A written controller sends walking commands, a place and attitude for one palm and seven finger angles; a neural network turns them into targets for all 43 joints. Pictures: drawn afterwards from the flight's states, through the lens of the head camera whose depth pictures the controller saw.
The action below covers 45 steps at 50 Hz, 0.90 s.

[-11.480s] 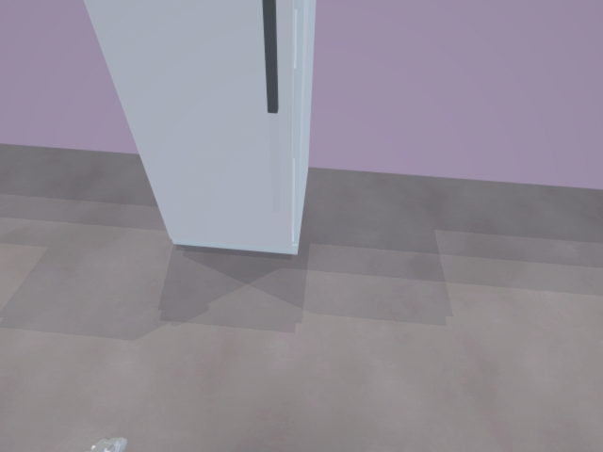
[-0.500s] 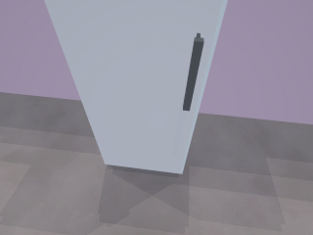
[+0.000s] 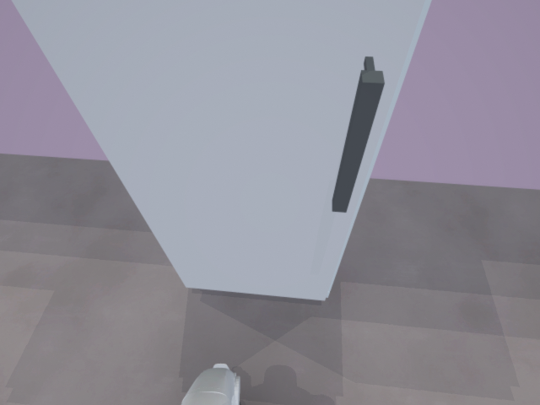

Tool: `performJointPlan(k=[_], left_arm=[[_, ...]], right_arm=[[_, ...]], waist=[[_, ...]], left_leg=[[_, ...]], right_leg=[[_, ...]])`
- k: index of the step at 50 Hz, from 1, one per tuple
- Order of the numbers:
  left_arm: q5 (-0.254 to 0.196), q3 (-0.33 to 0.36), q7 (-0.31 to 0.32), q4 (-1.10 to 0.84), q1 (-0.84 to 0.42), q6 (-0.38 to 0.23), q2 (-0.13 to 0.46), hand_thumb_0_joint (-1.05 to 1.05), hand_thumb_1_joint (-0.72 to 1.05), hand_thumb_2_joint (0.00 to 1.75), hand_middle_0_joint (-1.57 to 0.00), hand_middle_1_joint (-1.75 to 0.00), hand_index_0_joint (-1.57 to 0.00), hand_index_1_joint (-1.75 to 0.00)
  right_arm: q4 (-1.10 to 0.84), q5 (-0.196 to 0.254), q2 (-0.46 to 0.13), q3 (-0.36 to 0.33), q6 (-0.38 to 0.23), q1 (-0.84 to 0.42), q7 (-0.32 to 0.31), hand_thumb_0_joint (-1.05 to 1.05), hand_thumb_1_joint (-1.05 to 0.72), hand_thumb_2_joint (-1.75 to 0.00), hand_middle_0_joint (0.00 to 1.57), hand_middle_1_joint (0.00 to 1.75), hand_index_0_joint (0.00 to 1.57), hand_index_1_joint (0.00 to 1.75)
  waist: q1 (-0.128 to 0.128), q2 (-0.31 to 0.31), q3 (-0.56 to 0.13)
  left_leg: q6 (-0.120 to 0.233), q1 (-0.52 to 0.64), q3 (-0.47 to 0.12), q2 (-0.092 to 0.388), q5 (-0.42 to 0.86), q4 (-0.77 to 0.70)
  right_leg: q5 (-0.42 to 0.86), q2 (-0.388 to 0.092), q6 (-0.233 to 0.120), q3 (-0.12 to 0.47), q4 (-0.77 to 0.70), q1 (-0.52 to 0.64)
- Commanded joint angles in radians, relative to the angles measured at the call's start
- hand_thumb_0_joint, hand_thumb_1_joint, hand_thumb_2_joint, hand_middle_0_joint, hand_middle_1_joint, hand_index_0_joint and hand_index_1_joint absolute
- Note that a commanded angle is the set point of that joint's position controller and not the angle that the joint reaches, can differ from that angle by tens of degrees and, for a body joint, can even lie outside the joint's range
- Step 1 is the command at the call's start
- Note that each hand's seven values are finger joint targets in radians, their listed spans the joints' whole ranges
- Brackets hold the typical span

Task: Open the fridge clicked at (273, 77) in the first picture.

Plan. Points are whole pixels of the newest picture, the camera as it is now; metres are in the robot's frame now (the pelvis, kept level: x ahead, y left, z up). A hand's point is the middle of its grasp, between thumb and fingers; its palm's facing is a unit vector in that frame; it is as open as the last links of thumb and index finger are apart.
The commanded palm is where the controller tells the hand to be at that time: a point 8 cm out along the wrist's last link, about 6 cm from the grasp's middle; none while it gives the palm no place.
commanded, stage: shuffle to correct the standing spot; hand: right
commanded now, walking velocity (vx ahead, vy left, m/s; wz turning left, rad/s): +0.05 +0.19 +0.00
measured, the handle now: (351, 146) +0.48 -0.09 +0.10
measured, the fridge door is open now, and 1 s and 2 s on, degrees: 0 0 0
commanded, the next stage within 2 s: come to a stop and stand still in 0.02 s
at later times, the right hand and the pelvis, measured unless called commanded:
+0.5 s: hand out of the picture +0.14 -0.13 -0.19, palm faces +0.08 +0.98 -0.16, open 7.3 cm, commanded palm none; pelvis +0.06 +0.05 -0.01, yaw -1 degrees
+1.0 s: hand out of the picture +0.01 -0.10 -0.17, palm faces +0.01 +0.98 -0.19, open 7.4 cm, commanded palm none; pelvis +0.01 +0.07 +0.00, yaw +0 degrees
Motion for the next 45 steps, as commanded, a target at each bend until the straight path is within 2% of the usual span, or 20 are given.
performJointPlan(k=[1, 3, 4, 5, 6, 8, 11, 16, 20, 21, 23, 24, 26, 28, 33, 37, 40, 41, 42, 45], left_arm=[[0.000, 0.060, 0.009, -0.034, 0.037, 0.003, 0.216, 0.00, 0.90, 0.90, -0.20, -0.30, -0.20, -0.30], [-0.012, 0.070, 0.001, -0.037, 0.023, 0.007, 0.228, 0.00, 0.90, 0.90, -0.20, -0.30, -0.20, -0.30], [-0.019, 0.068, -0.008, -0.036, 0.051, 0.011, 0.198, 0.00, 0.90, 0.90, -0.20, -0.30, -0.20, -0.30], [-0.027, 0.056, -0.009, -0.054, 0.116, 0.021, 0.119, 0.00, 0.90, 0.90, -0.20, -0.30, -0.20, -0.30], [-0.030, 0.053, 0.000, -0.080, 0.063, 0.043, 0.129, 0.00, 0.90, 0.90, -0.20, -0.30, -0.20, -0.30], [-0.022, 0.050, -0.011, -0.084, 0.009, 0.053, 0.100, 0.00, 0.90, 0.90, -0.20, -0.30, -0.20, -0.30], [-0.021, 0.036, -0.023, -0.059, 0.044, 0.065, 0.065, 0.00, 0.90, 0.90, -0.20, -0.30, -0.20, -0.30], [-0.024, 0.034, -0.026, -0.079, 0.025, 0.067, 0.058, 0.00, 0.90, 0.90, -0.20, -0.30, -0.20, -0.30], [-0.020, 0.047, -0.029, -0.102, 0.024, 0.069, 0.086, 0.00, 0.90, 0.90, -0.20, -0.30, -0.20, -0.30], [-0.020, 0.051, -0.030, -0.105, 0.031, 0.066, 0.100, 0.00, 0.90, 0.90, -0.20, -0.30, -0.20, -0.30], [-0.004, 0.060, -0.030, -0.156, -0.040, 0.057, 0.183, 0.00, 0.90, 0.90, -0.20, -0.30, -0.20, -0.30], [0.001, 0.060, -0.026, -0.175, -0.115, 0.056, 0.179, 0.00, 0.90, 0.90, -0.20, -0.30, -0.20, -0.30], [-0.001, 0.050, -0.012, -0.199, -0.170, 0.047, 0.163, 0.00, 0.90, 0.90, -0.20, -0.30, -0.20, -0.30], [0.000, 0.052, -0.012, -0.196, -0.170, 0.047, 0.179, 0.00, 0.90, 0.90, -0.20, -0.30, -0.20, -0.30], [-0.011, 0.054, -0.013, -0.156, -0.099, 0.044, 0.186, 0.00, 0.90, 0.90, -0.20, -0.30, -0.20, -0.30], [-0.024, 0.051, -0.023, -0.135, -0.113, 0.047, 0.185, 0.00, 0.90, 0.90, -0.20, -0.30, -0.20, -0.30], [-0.031, 0.034, -0.036, -0.138, -0.141, 0.054, 0.115, 0.00, 0.90, 0.90, -0.20, -0.30, -0.20, -0.30], [-0.027, 0.028, -0.042, -0.131, -0.135, 0.056, 0.102, 0.00, 0.90, 0.90, -0.20, -0.30, -0.20, -0.30], [-0.018, 0.025, -0.040, -0.112, -0.141, 0.062, 0.099, 0.00, 0.90, 0.90, -0.20, -0.30, -0.20, -0.30], [-0.019, 0.023, -0.041, -0.071, -0.105, 0.059, 0.118, 0.00, 0.90, 0.90, -0.20, -0.30, -0.20, -0.30]], right_arm=[[-0.071, 0.005, -0.036, -0.008, -0.028, -0.004, 0.011, 0.00, -0.90, -0.90, 0.20, 0.30, 0.20, 0.30], [-0.026, 0.002, -0.089, -0.024, -0.038, 0.156, 0.006, 0.00, -0.90, -0.90, 0.20, 0.30, 0.20, 0.30], [-0.005, -0.004, -0.161, -0.042, -0.050, 0.246, -0.003, 0.00, -0.90, -0.90, 0.20, 0.30, 0.20, 0.30], [-0.005, -0.005, -0.249, -0.062, -0.051, 0.267, -0.015, 0.00, -0.90, -0.90, 0.20, 0.30, 0.20, 0.30], [-0.021, 0.010, -0.218, -0.053, -0.044, 0.232, -0.031, 0.00, -0.90, -0.90, 0.20, 0.30, 0.20, 0.30], [-0.065, 0.002, -0.163, -0.039, -0.029, 0.060, -0.046, 0.00, -0.90, -0.90, 0.20, 0.30, 0.20, 0.30], [-0.100, -0.005, -0.112, -0.012, -0.043, -0.067, -0.065, 0.00, -0.90, -0.90, 0.20, 0.30, 0.20, 0.30], [-0.094, -0.003, -0.139, -0.018, -0.043, -0.026, -0.065, 0.00, -0.90, -0.90, 0.20, 0.30, 0.20, 0.30], [-0.109, 0.005, -0.146, -0.030, -0.032, -0.044, -0.063, 0.00, -0.90, -0.90, 0.20, 0.30, 0.20, 0.30], [-0.113, 0.007, -0.137, -0.028, -0.027, -0.042, -0.062, 0.00, -0.90, -0.90, 0.20, 0.30, 0.20, 0.30], [-0.142, 0.013, -0.061, -0.020, -0.011, -0.042, -0.059, 0.00, -0.90, -0.90, 0.20, 0.30, 0.20, 0.30], [-0.131, 0.005, -0.063, -0.021, 0.001, -0.061, -0.063, 0.00, -0.90, -0.90, 0.20, 0.30, 0.20, 0.30], [-0.112, 0.000, -0.064, -0.024, 0.006, 0.005, -0.060, 0.00, -0.90, -0.90, 0.20, 0.30, 0.20, 0.30], [-0.094, 0.001, -0.047, -0.019, -0.001, 0.024, -0.059, 0.00, -0.90, -0.90, 0.20, 0.30, 0.20, 0.30], [-0.094, 0.006, -0.038, 0.007, -0.014, 0.001, -0.057, 0.00, -0.90, -0.90, 0.20, 0.30, 0.20, 0.30], [-0.039, 0.006, -0.054, 0.013, -0.022, 0.105, -0.062, 0.00, -0.90, -0.90, 0.20, 0.30, 0.20, 0.30], [-0.022, 0.004, -0.119, 0.017, -0.035, 0.084, -0.068, 0.00, -0.90, -0.90, 0.20, 0.30, 0.20, 0.30], [-0.027, 0.006, -0.127, 0.020, -0.038, 0.063, -0.067, 0.00, -0.90, -0.90, 0.20, 0.30, 0.20, 0.30], [-0.021, 0.008, -0.118, 0.021, -0.047, 0.052, -0.068, 0.00, -0.90, -0.90, 0.20, 0.30, 0.20, 0.30], [-0.012, 0.012, -0.090, 0.033, -0.046, 0.053, -0.064, 0.00, -0.90, -0.90, 0.20, 0.30, 0.20, 0.30]], waist=[[-0.005, -0.178, 0.001], [-0.087, -0.094, -0.095], [-0.124, 0.076, -0.179], [-0.106, 0.348, -0.299], [-0.111, 0.234, -0.283], [-0.062, 0.174, -0.117], [0.009, 0.044, -0.110], [-0.017, 0.081, -0.126], [0.000, 0.089, -0.131], [0.004, 0.041, -0.135], [-0.011, -0.282, -0.072], [-0.009, -0.325, -0.049], [-0.051, -0.177, -0.069], [-0.045, -0.074, -0.107], [0.003, -0.111, -0.178], [-0.031, -0.108, -0.190], [-0.009, 0.111, -0.072], [-0.004, 0.101, -0.060], [-0.003, 0.198, -0.051], [0.003, 0.135, -0.020]], left_leg=[[0.020, 0.189, 0.076, -0.046, 0.057, -0.260], [0.031, 0.443, 0.080, -0.068, 0.199, -0.386], [0.086, 0.620, -0.031, 0.049, 0.338, -0.420], [0.200, 0.734, -0.344, 0.296, 0.529, -0.475], [0.251, 0.592, -0.338, 0.309, 0.406, -0.547], [0.233, 0.365, -0.279, 0.261, 0.119, -0.595], [0.203, 0.191, -0.145, 0.225, 0.236, -0.594], [0.224, 0.273, -0.159, 0.231, 0.476, -0.519], [0.180, 0.246, -0.166, 0.235, 0.408, -0.473], [0.145, 0.203, -0.136, 0.198, 0.312, -0.437], [0.018, 0.155, 0.046, -0.017, -0.080, -0.244], [0.004, 0.208, 0.004, -0.054, -0.251, -0.054], [0.010, 0.175, -0.075, -0.053, -0.258, 0.106], [-0.001, 0.119, -0.075, -0.059, -0.234, 0.121], [-0.023, 0.162, -0.034, -0.041, -0.231, -0.156], [-0.014, 0.359, -0.009, -0.043, -0.009, -0.483], [0.074, 0.329, -0.206, 0.140, 0.075, -0.604], [0.096, 0.299, -0.213, 0.172, 0.106, -0.610], [0.097, 0.268, -0.214, 0.140, 0.096, -0.610], [0.068, 0.187, -0.163, 0.087, -0.078, -0.627]], right_leg=[[0.703, -0.208, -0.115, 0.069, -0.003, -0.105], [0.644, -0.159, -0.068, 0.027, 0.187, -0.167], [0.400, -0.080, -0.030, -0.036, 0.426, -0.293], [-0.255, 0.058, -0.003, -0.036, 0.756, -0.441], [-0.299, 0.016, -0.025, 0.073, 0.842, -0.414], [-0.205, -0.034, -0.031, 0.091, 0.864, -0.449], [-0.139, -0.038, -0.021, 0.094, 0.630, -0.280], [-0.056, 0.013, 0.000, 0.045, 0.368, -0.272], [0.079, 0.015, 0.002, 0.046, 0.185, -0.190], [0.168, -0.006, -0.011, 0.068, 0.101, -0.132], [0.422, -0.231, -0.136, 0.316, -0.103, -0.238], [0.476, -0.256, -0.190, 0.334, -0.175, -0.330], [0.572, -0.229, -0.215, 0.267, -0.135, -0.299], [0.643, -0.211, -0.222, 0.225, -0.074, -0.164], [0.756, -0.193, -0.211, 0.197, -0.043, 0.034], [0.550, -0.139, -0.141, 0.173, -0.028, -0.040], [0.153, -0.012, -0.030, 0.074, 0.010, -0.193], [0.161, 0.001, -0.026, 0.073, 0.006, -0.177], [0.165, -0.003, -0.022, 0.069, 0.014, -0.151], [0.196, -0.026, -0.028, 0.080, -0.016, -0.078]])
